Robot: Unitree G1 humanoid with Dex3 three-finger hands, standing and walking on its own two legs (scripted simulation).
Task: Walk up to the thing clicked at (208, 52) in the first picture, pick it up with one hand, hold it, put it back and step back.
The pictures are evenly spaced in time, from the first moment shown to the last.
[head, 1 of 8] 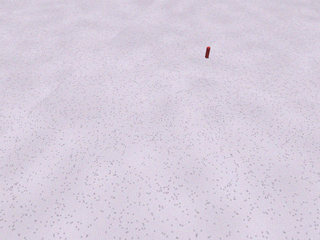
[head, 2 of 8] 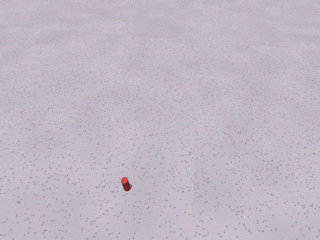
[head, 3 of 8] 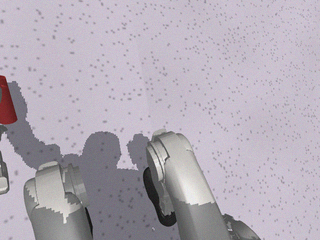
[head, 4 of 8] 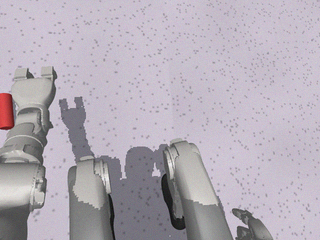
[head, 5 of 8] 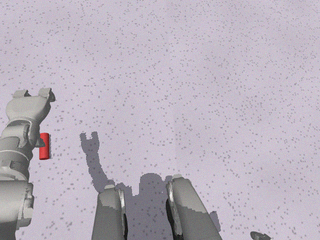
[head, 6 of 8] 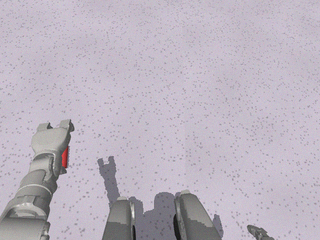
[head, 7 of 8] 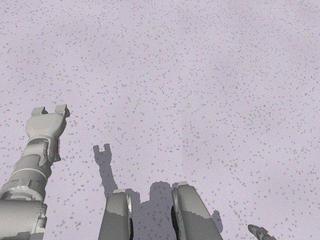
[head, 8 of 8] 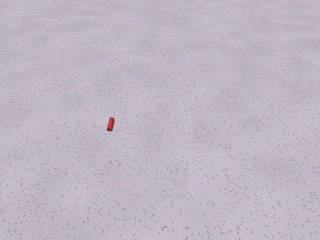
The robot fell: no
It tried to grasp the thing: yes
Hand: left
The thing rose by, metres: 0.00
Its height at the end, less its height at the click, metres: -0.04
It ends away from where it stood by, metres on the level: 0.26
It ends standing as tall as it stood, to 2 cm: no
